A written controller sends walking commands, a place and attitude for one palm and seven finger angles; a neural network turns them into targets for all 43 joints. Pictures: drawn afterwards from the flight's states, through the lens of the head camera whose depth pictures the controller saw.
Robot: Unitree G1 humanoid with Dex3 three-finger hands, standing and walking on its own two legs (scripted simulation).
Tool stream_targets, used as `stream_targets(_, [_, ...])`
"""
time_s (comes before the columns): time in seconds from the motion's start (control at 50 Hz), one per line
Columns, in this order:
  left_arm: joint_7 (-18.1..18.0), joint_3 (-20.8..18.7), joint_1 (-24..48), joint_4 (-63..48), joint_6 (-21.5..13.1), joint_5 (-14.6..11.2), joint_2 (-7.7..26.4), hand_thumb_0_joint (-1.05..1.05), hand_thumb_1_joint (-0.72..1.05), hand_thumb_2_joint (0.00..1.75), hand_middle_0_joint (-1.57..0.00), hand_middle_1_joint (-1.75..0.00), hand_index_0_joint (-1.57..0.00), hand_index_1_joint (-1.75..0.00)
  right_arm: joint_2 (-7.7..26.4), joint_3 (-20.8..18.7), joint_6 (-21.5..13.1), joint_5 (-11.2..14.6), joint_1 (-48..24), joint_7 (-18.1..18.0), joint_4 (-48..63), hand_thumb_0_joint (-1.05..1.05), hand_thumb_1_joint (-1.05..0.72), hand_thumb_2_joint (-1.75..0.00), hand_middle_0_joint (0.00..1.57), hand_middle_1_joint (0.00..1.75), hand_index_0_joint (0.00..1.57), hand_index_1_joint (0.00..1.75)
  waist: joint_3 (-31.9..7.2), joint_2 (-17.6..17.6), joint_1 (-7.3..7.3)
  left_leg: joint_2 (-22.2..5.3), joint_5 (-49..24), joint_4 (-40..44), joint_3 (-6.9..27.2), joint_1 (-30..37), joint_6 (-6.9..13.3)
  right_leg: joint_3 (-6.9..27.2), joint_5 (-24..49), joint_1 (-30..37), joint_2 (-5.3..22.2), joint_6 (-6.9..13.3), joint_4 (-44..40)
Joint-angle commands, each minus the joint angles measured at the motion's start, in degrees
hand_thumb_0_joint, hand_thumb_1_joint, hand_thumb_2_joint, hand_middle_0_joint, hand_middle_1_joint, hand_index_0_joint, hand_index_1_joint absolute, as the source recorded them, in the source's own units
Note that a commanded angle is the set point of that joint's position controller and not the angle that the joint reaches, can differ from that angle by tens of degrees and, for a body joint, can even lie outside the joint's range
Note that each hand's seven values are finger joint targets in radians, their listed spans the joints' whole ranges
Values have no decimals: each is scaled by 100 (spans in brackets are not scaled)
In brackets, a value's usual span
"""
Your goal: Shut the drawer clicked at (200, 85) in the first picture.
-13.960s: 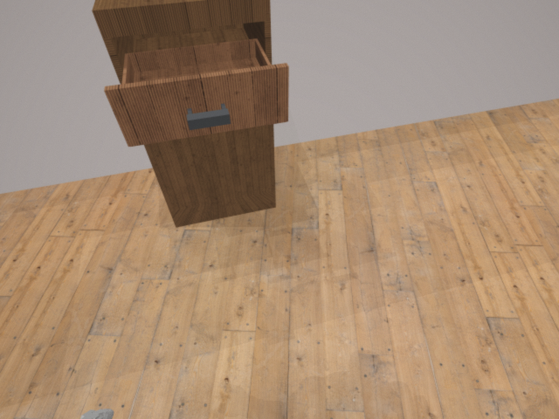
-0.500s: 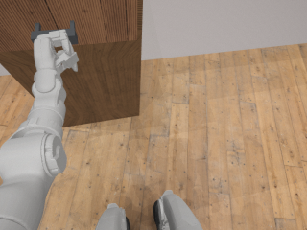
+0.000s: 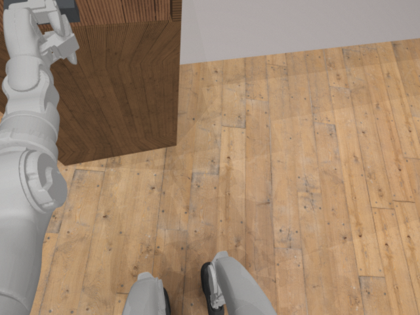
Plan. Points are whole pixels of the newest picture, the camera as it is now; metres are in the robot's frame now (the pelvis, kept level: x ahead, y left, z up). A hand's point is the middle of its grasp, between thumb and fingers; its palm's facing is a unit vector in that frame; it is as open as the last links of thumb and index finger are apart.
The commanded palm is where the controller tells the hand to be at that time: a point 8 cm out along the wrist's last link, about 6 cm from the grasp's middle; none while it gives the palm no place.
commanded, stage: push the drawer shut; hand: left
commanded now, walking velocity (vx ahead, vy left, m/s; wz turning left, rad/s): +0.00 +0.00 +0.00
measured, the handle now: (43, 1) +0.66 +0.18 +0.09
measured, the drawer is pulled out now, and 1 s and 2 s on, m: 0.00 0.00 0.00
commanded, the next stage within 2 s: pull the fist back off the drawer in 0.24 s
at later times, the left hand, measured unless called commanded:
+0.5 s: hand (64, 34) +0.59 +0.15 +0.08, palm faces +0.08 -1.00 -0.03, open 3.1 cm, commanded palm +0.61 +0.17 +0.09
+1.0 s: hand (74, 40) +0.58 +0.13 +0.08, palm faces +0.09 -1.00 -0.02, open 3.1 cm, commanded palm +0.55 +0.17 +0.09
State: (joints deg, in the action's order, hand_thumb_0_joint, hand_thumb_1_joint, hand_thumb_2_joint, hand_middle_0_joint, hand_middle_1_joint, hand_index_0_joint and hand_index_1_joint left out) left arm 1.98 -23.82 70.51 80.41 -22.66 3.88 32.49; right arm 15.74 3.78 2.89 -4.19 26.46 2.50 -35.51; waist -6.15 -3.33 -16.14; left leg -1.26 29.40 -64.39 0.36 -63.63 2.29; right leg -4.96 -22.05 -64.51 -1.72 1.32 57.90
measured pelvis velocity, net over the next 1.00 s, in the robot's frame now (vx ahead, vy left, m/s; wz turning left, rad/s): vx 0.00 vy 0.00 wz -0.01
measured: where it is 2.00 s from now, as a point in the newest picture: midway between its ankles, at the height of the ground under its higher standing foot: (188, 314)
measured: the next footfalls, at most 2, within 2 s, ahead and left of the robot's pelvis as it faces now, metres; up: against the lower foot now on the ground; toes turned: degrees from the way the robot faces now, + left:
none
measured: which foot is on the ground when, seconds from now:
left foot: down 0.00-1.00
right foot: down 0.00-1.00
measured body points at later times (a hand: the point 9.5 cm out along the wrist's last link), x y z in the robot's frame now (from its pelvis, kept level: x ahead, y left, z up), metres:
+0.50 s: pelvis -0.03 +0.00 -0.01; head +0.16 +0.04 +0.39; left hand +0.58 +0.20 +0.09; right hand -0.10 -0.24 -0.09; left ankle -0.01 +0.09 -0.65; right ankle +0.04 -0.11 -0.65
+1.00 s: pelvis +0.00 +0.00 +0.00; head +0.17 +0.02 +0.42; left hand +0.57 +0.19 +0.09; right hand -0.06 -0.24 -0.10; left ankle -0.01 +0.09 -0.65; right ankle +0.04 -0.11 -0.65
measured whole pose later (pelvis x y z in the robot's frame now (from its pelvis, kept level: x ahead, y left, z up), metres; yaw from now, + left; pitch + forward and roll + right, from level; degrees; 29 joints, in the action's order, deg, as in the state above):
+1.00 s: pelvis +0.00 +0.00 +0.00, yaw -1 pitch +28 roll -4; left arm -0.9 -22.4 67.0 73.0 -19.2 1.8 29.4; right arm 15.4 3.7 2.1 -4.2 27.3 4.2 -34.8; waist -6.0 -3.5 -15.4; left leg -1.4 28.8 -63.8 -0.3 -63.2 2.6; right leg -4.2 -21.0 -64.2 -2.0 1.0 57.0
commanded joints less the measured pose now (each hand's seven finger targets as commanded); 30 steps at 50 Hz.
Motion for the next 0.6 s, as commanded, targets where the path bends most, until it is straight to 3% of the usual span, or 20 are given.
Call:
stream_targets(0.0, [-268, -16, 3783, -1412, -221, -77, 1456, 0, 90, 90, -140, -160, -140, -160, 1128, -360, 34, -39, 1454, -98, 4, 0, -90, -90, 20, 30, 20, 30, -2938, -949, -495, -13, -2055, 600, 469, 1953, -19, 348, 1065, 1397, -129, -44, -624])
stream_targets(0.02, [-283, -24, 3906, -1447, -232, -94, 1464, 0, 90, 90, -140, -160, -140, -160, 1140, -355, 21, -54, 1481, -98, 2, 0, -90, -90, 20, 30, 20, 30, -2993, -1110, -531, -13, -2092, 584, 501, 2058, -21, 332, 1044, 1268, -138, -25, -593])
stream_targets(0.08, [-302, 136, 4152, -1313, -164, -58, 1440, 0, 90, 90, -140, -160, -140, -160, 1155, -319, -12, -51, 1473, -111, -54, 0, -90, -90, 20, 30, 20, 30, -2832, -1071, -678, -24, -1782, 596, 536, 1908, -11, 319, 766, 1100, -137, -43, -630])
stream_targets(0.1, [-316, 85, 4227, -1362, -170, -31, 1568, 0, 90, 90, -140, -160, -140, -160, 1172, -312, -25, -60, 1488, -121, -52, 0, -90, -90, 20, 30, 20, 30, -2931, -1170, -658, -25, -1773, 584, 549, 1929, -15, 318, 744, 1095, -136, -33, -610])
stream_targets(0.14, [-321, 220, 4458, -1446, -179, 1, 1487, 0, 90, 90, -140, -160, -140, -160, 1180, -302, -49, -73, 1509, -119, -83, 0, -90, -90, 20, 30, 20, 30, -3035, -1482, -721, -50, -1807, 608, 661, 2227, -74, 251, 679, 769, -135, -11, -549])
stream_targets(0.16, [-341, 262, 4435, -1320, -139, -30, 1371, 0, 90, 90, -140, -160, -140, -160, 1175, -301, -70, -73, 1499, -114, -96, 0, -90, -90, 20, 30, 20, 30, -2984, -1421, -769, -35, -1768, 583, 647, 2190, -56, 262, 662, 737, -139, -19, -583])
stream_targets(0.18, [-368, 133, 4480, -1341, -142, -27, 1590, 0, 90, 90, -140, -160, -140, -160, 1203, -283, -82, -84, 1521, -128, -102, 0, -90, -90, 20, 30, 20, 30, -2994, -1339, -765, -50, -1694, 583, 656, 2102, -49, 267, 622, 812, -138, -28, -584])
stream_targets(0.24, [-369, 390, 4671, -1407, -121, 10, 1370, 0, 90, 90, -140, -160, -140, -160, 1198, -258, -148, -81, 1497, -125, -106, 0, -90, -90, 20, 30, 20, 30, -3048, -1618, -824, -56, -1546, 624, 711, 2234, -69, 243, 504, 595, -137, -10, -558])
stream_targets(0.32, [-407, 428, 4708, -1239, -56, -6, 1368, 0, 90, 90, -140, -160, -140, -160, 1237, -216, -246, -87, 1481, -155, -149, 0, -90, -90, 20, 30, 20, 30, -2895, -1564, -903, -75, -1205, 696, 746, 2098, -40, 235, 314, 490, -131, -22, -585])
stream_targets(0.4, [-395, 351, 4651, -1135, 16, 11, 1501, 0, 90, 90, -140, -160, -140, -160, 1241, -192, -301, -83, 1468, -147, -99, 0, -90, -90, 20, 30, 20, 30, -2875, -1372, -866, -42, -956, 649, 671, 1718, 3, 291, 198, 716, -111, -25, -610])
stream_targets(0.42, [-386, 258, 4687, -1188, -19, 39, 1660, 0, 90, 90, -140, -160, -140, -160, 1258, -189, -300, -97, 1513, -145, -90, 0, -90, -90, 20, 30, 20, 30, -2932, -1463, -824, -45, -986, 670, 719, 1804, -18, 253, 207, 693, -120, -8, -559])
stream_targets(0.46, [-376, 349, 4717, -1238, 6, 31, 1492, 0, 90, 90, -140, -160, -140, -160, 1245, -199, -302, -100, 1495, -120, -67, 0, -90, -90, 20, 30, 20, 30, -2915, -1495, -823, -45, -1010, 650, 720, 1818, -23, 259, 230, 641, -108, -9, -560])
stream_targets(0.5, [-373, 279, 4510, -997, 69, 41, 1546, 0, 90, 90, -140, -160, -140, -160, 1252, -196, -303, -86, 1504, -101, -48, 0, -90, -90, 20, 30, 20, 30, -2823, -1269, -801, -35, -880, 618, 693, 1583, 2, 281, 153, 725, -111, -10, -569])
stream_targets(0.58, [-349, 254, 4552, -1191, 85, 63, 1556, 0, 90, 90, -140, -160, -140, -160, 1261, -211, -280, -98, 1522, -72, -5, 0, -90, -90, 20, 30, 20, 30, -2880, -1366, -718, -47, -839, 654, 764, 1685, -19, 232, 131, 636, -99, 0, -501])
